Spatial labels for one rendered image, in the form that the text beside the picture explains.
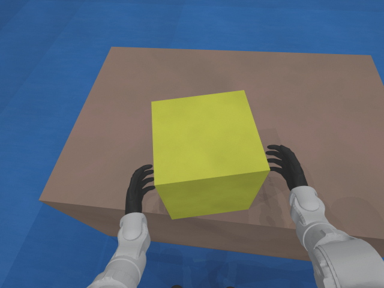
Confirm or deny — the right robot hand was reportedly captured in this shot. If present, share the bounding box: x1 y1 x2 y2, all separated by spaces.
266 145 308 191

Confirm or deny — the left robot forearm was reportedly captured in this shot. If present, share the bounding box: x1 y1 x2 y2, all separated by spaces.
87 212 151 288

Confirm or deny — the carton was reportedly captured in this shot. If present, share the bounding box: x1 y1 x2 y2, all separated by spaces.
151 90 270 220

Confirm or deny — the right robot forearm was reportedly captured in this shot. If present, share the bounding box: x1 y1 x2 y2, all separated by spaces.
289 186 384 267

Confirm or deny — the pedestal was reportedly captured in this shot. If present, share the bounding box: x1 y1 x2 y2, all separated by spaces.
39 47 384 261

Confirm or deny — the left robot hand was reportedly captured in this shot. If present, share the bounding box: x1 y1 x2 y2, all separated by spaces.
125 164 155 215

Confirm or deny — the robot right upper arm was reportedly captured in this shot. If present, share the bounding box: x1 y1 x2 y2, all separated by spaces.
311 239 384 288

